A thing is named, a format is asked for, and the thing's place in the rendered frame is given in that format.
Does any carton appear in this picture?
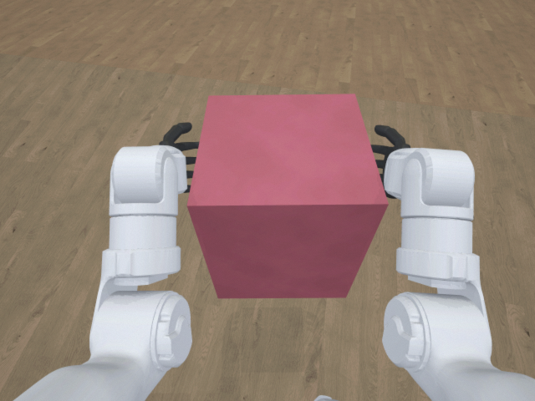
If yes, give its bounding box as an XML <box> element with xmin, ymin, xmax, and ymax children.
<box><xmin>187</xmin><ymin>94</ymin><xmax>389</xmax><ymax>298</ymax></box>

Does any robot right forearm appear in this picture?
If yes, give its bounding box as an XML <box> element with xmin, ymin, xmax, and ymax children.
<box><xmin>384</xmin><ymin>148</ymin><xmax>492</xmax><ymax>355</ymax></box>

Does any robot right upper arm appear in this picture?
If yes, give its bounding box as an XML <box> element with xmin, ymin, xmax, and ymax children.
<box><xmin>382</xmin><ymin>292</ymin><xmax>535</xmax><ymax>401</ymax></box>

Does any robot right hand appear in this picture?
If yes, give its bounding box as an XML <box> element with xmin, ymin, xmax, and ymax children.
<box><xmin>371</xmin><ymin>125</ymin><xmax>410</xmax><ymax>199</ymax></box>

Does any robot left hand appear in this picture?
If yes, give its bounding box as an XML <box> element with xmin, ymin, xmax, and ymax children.
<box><xmin>159</xmin><ymin>122</ymin><xmax>199</xmax><ymax>193</ymax></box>

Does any robot left forearm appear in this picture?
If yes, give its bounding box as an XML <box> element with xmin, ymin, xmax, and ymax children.
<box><xmin>89</xmin><ymin>145</ymin><xmax>187</xmax><ymax>353</ymax></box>

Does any robot left upper arm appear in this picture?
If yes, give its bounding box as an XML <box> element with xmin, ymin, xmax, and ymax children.
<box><xmin>13</xmin><ymin>291</ymin><xmax>192</xmax><ymax>401</ymax></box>

